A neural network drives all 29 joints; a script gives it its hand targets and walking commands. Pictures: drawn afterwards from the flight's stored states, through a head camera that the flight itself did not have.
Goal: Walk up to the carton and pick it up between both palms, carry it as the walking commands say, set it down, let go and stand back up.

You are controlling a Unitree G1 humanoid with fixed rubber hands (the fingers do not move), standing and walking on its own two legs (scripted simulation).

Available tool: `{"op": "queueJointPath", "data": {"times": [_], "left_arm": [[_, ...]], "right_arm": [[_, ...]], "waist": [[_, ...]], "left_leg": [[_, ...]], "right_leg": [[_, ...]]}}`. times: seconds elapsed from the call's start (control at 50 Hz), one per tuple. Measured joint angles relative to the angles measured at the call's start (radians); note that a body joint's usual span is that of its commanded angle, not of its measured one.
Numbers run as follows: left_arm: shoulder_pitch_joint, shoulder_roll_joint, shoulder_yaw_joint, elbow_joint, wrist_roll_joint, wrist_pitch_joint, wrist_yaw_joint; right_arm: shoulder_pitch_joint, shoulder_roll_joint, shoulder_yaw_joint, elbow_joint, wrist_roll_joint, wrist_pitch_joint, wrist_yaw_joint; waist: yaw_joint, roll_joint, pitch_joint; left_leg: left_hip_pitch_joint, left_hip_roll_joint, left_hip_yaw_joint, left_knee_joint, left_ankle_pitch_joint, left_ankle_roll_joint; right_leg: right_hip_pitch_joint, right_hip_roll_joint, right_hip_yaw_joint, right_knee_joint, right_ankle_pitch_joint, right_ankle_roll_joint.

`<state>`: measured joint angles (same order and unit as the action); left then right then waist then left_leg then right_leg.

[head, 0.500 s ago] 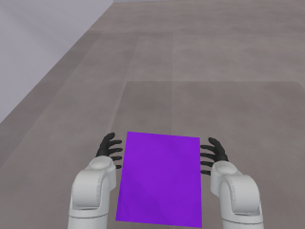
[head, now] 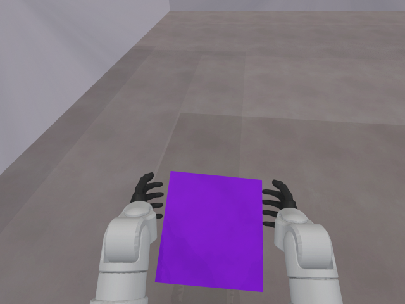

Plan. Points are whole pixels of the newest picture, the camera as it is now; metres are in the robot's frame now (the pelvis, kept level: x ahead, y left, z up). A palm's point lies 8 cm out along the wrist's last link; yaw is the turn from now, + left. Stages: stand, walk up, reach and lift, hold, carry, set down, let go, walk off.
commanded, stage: carry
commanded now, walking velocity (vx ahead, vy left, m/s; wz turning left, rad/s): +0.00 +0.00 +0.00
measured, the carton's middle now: (209, 230) +0.31 +0.01 -0.02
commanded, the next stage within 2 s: none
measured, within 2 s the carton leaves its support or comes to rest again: neither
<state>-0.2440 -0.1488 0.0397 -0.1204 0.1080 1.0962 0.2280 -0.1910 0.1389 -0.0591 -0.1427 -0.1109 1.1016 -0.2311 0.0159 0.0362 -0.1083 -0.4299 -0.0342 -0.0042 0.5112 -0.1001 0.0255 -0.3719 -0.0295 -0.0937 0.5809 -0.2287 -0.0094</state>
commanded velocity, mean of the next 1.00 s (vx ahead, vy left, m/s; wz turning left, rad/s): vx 0.00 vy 0.00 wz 0.00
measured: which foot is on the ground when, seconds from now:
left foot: down 0.00-1.00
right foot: down 0.00-1.00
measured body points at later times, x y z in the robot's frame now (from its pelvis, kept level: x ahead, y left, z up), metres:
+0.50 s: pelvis +0.02 -0.04 +0.00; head +0.00 -0.05 +0.45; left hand +0.33 +0.09 +0.08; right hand +0.31 -0.19 +0.06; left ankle +0.11 +0.10 -0.73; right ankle +0.05 -0.11 -0.73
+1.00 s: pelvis +0.06 -0.05 +0.00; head +0.05 -0.06 +0.45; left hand +0.37 +0.08 +0.06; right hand +0.35 -0.20 +0.05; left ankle +0.11 +0.10 -0.73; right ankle +0.05 -0.11 -0.73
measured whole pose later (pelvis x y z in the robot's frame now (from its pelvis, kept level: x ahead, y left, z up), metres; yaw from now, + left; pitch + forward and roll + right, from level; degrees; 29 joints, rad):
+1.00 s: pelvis +0.06 -0.05 +0.00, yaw -1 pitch +2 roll +0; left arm -0.23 -0.15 0.06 -0.02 0.13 0.93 0.18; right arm -0.19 0.14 -0.08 -0.03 -0.12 0.93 -0.19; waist 0.00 0.01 -0.08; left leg -0.39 0.03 -0.02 0.58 -0.23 -0.04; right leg -0.31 0.03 -0.11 0.60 -0.33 -0.08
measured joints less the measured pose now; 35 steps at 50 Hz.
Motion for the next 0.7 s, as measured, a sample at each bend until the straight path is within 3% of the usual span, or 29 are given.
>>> {"op": "queueJointPath", "data": {"times": [0.36,0.7], "left_arm": [[-0.007,-0.002,0.011,0.051,0.007,-0.063,-0.006],[-0.013,-0.003,0.029,0.087,0.017,-0.121,-0.026]], "right_arm": [[0.001,0.0,-0.014,0.036,0.016,-0.054,0.005],[-0.017,0.003,-0.028,0.092,0.002,-0.118,0.023]], "waist": [[-0.023,-0.014,0.026],[-0.016,-0.024,0.029]], "left_leg": [[0.005,0.044,-0.02,0.027,-0.029,-0.043],[0.035,0.059,-0.024,0.04,-0.085,-0.066]], "right_leg": [[0.012,0.044,-0.015,0.006,-0.018,-0.051],[0.047,0.06,-0.016,0.006,-0.066,-0.069]]}}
